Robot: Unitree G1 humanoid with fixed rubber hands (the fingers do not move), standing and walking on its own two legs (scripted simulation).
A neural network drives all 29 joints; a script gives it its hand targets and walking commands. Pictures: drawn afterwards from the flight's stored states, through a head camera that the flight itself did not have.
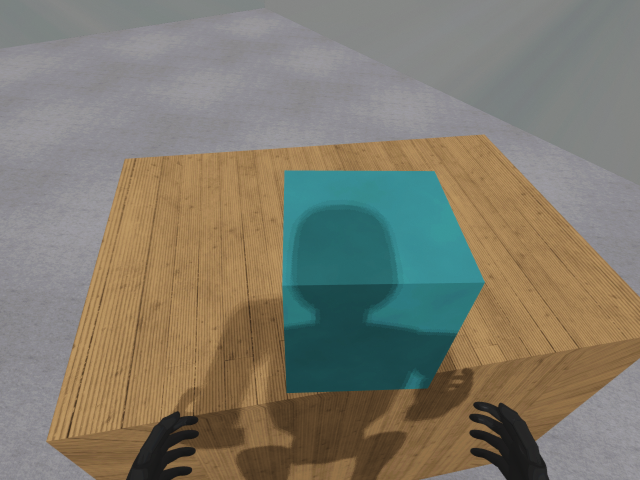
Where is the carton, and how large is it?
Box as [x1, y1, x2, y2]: [282, 170, 484, 392]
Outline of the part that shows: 284,170 282,291 287,392 426,388 430,383 484,283 434,171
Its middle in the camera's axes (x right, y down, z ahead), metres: +0.06 +0.06 +0.56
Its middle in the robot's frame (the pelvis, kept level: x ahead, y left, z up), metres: +0.38 -0.02 +0.04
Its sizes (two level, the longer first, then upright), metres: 0.210 0.200 0.250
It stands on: a pedestal, 0.70 m high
